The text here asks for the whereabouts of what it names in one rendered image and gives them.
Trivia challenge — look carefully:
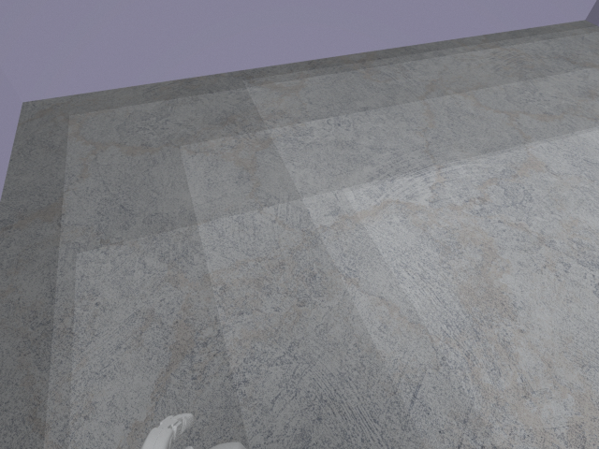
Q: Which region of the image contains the robot left hand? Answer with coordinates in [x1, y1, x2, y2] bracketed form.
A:
[140, 413, 194, 449]

